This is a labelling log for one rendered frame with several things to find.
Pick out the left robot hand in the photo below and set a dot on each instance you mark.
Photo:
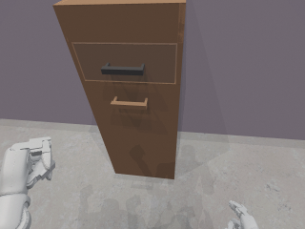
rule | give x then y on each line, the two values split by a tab
21	158

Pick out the handle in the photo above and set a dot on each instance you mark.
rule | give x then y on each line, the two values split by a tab
117	70
129	105

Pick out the drawer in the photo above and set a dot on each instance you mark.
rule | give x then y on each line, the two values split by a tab
159	59

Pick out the robot left forearm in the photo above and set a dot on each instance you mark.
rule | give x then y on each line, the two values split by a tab
14	213

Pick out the cabinet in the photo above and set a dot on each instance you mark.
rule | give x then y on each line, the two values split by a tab
139	142

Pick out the right robot hand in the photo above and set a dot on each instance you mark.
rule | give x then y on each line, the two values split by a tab
246	221

